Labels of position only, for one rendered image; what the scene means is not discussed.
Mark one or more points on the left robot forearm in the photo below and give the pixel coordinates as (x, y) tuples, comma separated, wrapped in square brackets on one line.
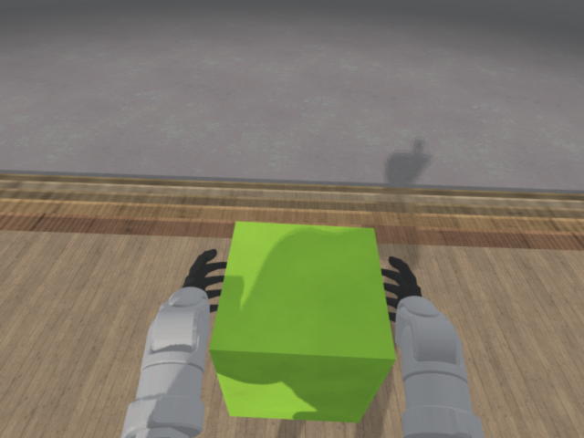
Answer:
[(168, 401)]

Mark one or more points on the carton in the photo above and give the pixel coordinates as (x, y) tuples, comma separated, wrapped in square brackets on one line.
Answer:
[(302, 329)]

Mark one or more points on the robot right hand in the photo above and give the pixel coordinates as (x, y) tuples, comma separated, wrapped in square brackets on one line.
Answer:
[(407, 285)]

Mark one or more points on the robot left hand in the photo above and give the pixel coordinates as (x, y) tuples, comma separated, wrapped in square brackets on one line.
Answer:
[(200, 269)]

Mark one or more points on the right robot forearm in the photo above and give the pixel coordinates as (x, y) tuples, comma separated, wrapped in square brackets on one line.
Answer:
[(438, 403)]

